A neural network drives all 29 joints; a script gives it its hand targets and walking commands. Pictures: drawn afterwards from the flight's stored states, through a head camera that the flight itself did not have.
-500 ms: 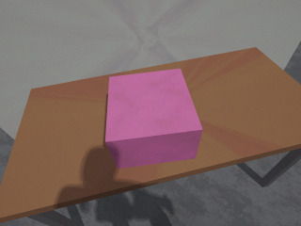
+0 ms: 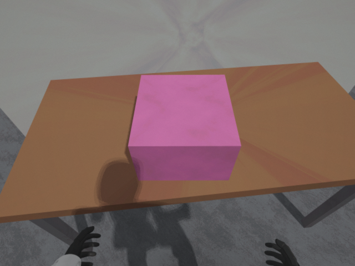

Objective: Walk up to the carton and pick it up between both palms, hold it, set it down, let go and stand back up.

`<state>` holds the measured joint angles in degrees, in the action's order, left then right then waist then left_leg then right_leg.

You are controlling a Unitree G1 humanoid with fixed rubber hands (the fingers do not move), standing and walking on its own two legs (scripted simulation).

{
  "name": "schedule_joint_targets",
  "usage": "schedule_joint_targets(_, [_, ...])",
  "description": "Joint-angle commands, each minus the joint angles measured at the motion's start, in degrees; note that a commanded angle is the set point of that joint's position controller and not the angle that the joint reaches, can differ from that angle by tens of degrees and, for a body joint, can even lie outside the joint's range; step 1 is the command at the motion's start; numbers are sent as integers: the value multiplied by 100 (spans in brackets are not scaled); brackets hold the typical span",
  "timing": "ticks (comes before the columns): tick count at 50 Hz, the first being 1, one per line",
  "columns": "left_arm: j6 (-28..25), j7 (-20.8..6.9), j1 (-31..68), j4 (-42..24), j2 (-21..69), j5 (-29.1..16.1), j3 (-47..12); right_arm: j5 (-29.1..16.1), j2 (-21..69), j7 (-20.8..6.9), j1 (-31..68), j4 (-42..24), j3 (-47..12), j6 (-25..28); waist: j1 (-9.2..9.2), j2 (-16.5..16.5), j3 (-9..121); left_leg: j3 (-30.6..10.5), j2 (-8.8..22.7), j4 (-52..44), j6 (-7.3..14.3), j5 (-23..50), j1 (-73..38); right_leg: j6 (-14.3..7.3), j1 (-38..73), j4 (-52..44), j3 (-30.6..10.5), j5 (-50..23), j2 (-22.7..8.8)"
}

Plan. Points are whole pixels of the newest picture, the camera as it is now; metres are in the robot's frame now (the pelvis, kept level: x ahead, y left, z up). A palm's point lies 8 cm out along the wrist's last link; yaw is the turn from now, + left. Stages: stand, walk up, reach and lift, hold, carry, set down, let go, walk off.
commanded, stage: reach and lift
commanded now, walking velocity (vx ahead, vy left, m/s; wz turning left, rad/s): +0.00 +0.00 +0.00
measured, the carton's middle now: (183, 125) +0.53 +0.00 -0.03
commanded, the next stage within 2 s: none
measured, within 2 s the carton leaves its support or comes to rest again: neither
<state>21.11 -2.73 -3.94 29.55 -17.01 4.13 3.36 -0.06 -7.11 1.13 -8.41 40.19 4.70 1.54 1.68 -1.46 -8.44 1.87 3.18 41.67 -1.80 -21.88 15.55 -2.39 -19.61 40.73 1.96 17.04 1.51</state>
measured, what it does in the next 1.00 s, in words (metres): shifts its weight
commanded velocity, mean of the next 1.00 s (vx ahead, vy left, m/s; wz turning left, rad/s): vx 0.00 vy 0.00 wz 0.00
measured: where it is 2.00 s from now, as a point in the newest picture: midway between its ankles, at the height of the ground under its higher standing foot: outside the picture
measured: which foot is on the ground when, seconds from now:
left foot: down 0.00-1.00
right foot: down 0.00-1.00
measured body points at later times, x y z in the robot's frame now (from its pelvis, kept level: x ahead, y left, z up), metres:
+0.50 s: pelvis +0.01 +0.00 +0.02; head +0.02 +0.01 +0.47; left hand +0.22 +0.26 -0.05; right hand +0.18 -0.22 -0.06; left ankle +0.01 +0.14 -0.71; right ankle +0.06 -0.09 -0.71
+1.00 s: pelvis +0.05 +0.02 +0.02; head +0.05 +0.03 +0.47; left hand +0.24 +0.27 -0.03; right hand +0.24 -0.21 -0.04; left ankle +0.01 +0.14 -0.71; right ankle +0.06 -0.09 -0.71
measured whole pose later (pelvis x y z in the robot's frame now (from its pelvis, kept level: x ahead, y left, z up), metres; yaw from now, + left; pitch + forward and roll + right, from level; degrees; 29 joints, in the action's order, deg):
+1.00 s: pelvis +0.05 +0.02 +0.02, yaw +1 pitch -3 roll -1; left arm -18.0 -1.3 -8.4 38.2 -15.7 -11.0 -2.6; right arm -12.8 -11.7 -1.1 -8.2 45.8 0.1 25.2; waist 0.0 0.7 -1.6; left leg 1.6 2.1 29.3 -0.4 -19.5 7.1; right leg -0.5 -9.9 26.9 1.9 14.4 0.9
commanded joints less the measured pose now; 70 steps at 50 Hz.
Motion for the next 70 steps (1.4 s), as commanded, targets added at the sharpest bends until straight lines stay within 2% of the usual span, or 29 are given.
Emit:
schedule_joint_targets(1, [-462,41,542,-889,-927,-158,300,63,-500,144,22,-923,183,285,84,258,1234,457,-76,-1094,302,124,646,149,1393,-1048,-399,-613,-317])
schedule_joint_targets(4, [-696,13,263,-727,-896,-318,302,117,-494,195,-123,-1008,171,414,70,162,1126,442,-107,-1332,306,325,529,182,1516,-1188,-313,-720,-247])
schedule_joint_targets(7, [-936,4,222,-582,-896,-443,288,153,-450,205,-70,-1137,164,518,20,100,974,426,-130,-1529,333,317,497,207,1540,-1326,-283,-521,-198])
schedule_joint_targets(13, [-1446,56,473,-302,-858,-623,235,101,-358,130,108,-1221,126,654,-96,129,849,362,-83,-1880,408,40,731,224,1796,-1430,-288,-113,-134])
schedule_joint_targets(21, [-2058,108,729,-52,-805,-811,120,-180,-319,77,225,-912,22,861,-93,266,820,287,-159,-2024,375,233,480,171,1725,-1651,-369,-62,-187])
schedule_joint_targets(26, [-2414,121,722,47,-794,-921,45,-329,-402,89,311,-687,9,1086,-89,342,894,229,-237,-2033,260,605,170,147,1630,-1766,-367,-343,-191])
schedule_joint_targets(33, [-3015,116,497,74,-776,-1125,-46,-530,-601,85,347,-581,5,1576,-121,327,1254,109,-321,-1887,60,1583,-388,136,1558,-1802,-312,-1168,-131])
schedule_joint_targets(40, [-3662,105,150,153,-644,-1317,-171,-888,-880,-49,311,-305,-129,2154,-140,394,1431,-51,-338,-1658,-166,2647,-850,93,1433,-1768,-241,-1951,-32])
schedule_joint_targets(45, [-4032,129,86,111,-604,-1454,-280,-1163,-1078,-173,405,-195,-242,2520,-147,372,1424,-137,-331,-1524,-259,2965,-948,79,1342,-1739,-224,-2114,28])
schedule_joint_targets(59, [-4561,291,983,335,-625,-1879,-565,-1718,-1454,-328,1376,4,-364,2832,-139,361,1605,-212,-286,-1331,-247,2435,-495,101,1039,-1475,-268,-1702,28])
schedule_joint_targets(65, [-4743,278,1639,793,-709,-2023,-608,-1870,-1517,-329,2016,200,-474,2884,-151,272,1764,-208,-309,-1285,-157,1963,-188,133,914,-1344,-306,-1434,-10])
schedule_joint_targets(70, [-4737,301,2625,1366,-855,-2266,-734,-1951,-1600,-336,2854,480,-529,2689,-143,260,1941,-202,-310,-1292,-43,1174,237,138,563,-1238,-330,-778,-63])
